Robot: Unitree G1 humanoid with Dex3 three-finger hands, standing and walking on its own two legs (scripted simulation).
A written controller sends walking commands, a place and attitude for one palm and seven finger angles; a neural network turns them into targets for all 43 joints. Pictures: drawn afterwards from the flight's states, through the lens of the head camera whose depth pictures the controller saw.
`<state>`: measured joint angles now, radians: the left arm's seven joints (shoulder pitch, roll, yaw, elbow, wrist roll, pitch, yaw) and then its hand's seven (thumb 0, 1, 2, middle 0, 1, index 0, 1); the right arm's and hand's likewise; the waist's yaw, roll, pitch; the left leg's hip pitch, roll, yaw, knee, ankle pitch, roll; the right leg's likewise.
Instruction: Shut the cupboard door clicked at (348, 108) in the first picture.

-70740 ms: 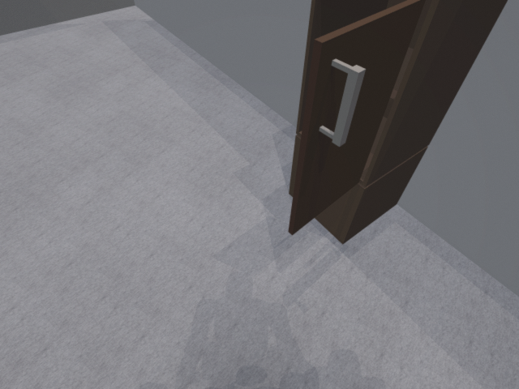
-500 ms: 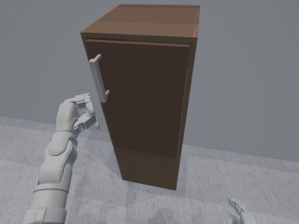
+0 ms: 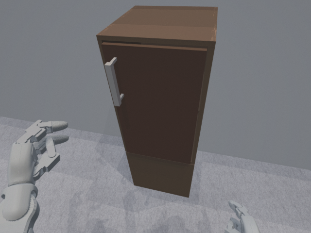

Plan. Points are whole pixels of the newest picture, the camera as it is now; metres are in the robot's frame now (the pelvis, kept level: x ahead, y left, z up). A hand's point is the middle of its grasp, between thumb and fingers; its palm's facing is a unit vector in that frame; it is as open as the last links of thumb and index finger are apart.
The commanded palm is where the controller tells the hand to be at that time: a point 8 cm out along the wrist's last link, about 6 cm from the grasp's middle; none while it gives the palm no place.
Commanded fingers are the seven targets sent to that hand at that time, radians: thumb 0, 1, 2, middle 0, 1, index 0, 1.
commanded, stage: draw the hand back to the body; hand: left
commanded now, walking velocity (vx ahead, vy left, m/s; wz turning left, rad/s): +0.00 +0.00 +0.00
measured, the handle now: (116, 82) +0.57 +0.21 +0.12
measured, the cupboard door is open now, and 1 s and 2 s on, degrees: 0 0 0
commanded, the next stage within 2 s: step back with the hand held close in 0.54 s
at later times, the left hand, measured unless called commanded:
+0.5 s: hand (46, 161) +0.21 +0.26 +0.15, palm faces +0.47 -0.80 -0.36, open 7.4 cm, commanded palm +0.16 +0.29 +0.17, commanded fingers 0.00 0.90 0.90 -0.20 -0.30 -0.20 -0.30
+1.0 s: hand (41, 158) +0.21 +0.27 +0.15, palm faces +0.36 -0.77 -0.52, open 7.4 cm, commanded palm +0.15 +0.31 +0.17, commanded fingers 0.00 0.90 0.90 -0.20 -0.30 -0.20 -0.30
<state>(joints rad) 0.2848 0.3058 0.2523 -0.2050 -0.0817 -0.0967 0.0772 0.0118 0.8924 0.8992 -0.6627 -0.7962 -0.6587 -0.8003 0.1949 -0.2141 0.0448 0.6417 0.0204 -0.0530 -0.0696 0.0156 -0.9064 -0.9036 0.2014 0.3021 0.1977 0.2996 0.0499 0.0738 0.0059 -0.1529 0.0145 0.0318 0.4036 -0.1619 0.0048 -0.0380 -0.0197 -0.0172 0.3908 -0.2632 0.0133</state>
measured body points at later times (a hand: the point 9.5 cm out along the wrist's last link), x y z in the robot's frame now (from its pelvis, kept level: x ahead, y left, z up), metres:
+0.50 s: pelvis +0.02 -0.01 +0.00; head +0.00 -0.03 +0.45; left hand +0.18 +0.30 +0.17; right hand +0.22 -0.22 -0.08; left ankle +0.04 +0.12 -0.74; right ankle -0.03 -0.13 -0.74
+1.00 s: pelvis +0.01 +0.01 -0.01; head +0.03 -0.01 +0.44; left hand +0.19 +0.31 +0.18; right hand +0.20 -0.24 -0.09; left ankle +0.04 +0.12 -0.74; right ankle -0.03 -0.13 -0.74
